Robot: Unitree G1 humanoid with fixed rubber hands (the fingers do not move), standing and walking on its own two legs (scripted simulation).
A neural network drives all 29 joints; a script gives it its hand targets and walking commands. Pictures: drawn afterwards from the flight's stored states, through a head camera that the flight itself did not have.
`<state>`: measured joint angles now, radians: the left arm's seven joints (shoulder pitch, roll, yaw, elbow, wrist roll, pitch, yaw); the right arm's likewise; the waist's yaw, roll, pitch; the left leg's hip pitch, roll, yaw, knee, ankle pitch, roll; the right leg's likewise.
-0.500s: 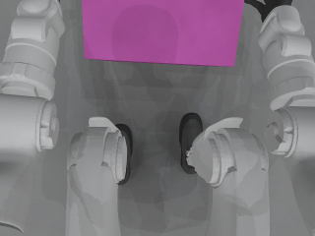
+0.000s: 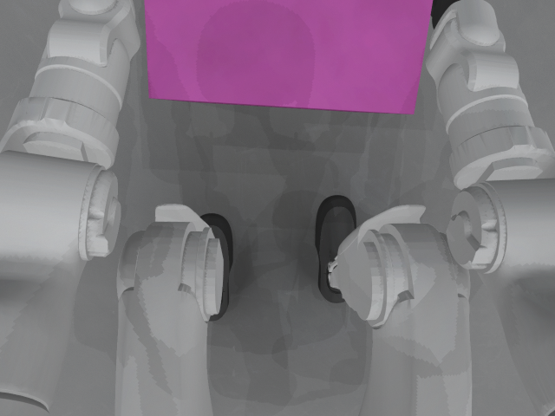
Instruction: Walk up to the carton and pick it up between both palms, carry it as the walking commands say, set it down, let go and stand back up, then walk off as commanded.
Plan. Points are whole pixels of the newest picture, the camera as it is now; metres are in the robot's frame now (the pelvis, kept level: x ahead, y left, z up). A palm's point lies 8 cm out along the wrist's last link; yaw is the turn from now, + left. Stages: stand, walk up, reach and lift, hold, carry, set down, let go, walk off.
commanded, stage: reach and lift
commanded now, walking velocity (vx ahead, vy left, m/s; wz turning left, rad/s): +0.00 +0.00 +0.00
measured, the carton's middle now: out of the picture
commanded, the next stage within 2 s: none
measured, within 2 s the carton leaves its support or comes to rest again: leaves its support in 0.80 s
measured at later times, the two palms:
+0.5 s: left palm out of the picture +0.55 +0.16 -0.18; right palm out of the picture +0.53 -0.19 -0.18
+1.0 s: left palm out of the picture +0.55 +0.16 -0.15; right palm out of the picture +0.53 -0.19 -0.16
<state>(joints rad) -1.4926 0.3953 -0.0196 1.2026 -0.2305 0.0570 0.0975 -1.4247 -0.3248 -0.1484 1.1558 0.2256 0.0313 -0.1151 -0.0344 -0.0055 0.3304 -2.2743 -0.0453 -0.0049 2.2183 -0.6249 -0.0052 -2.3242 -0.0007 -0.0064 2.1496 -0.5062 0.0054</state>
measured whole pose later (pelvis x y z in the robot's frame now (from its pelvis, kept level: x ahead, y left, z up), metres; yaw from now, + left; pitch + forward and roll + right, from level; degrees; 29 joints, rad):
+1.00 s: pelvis -0.02 +0.00 +0.01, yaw +1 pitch +30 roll -1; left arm -1.52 0.40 0.08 1.00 -0.18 0.21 0.10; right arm -1.44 -0.35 -0.17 0.92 0.23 0.20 -0.14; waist -0.04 0.02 0.53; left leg -2.14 -0.08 -0.01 2.22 -0.60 -0.01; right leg -2.17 0.04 0.02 2.16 -0.51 0.04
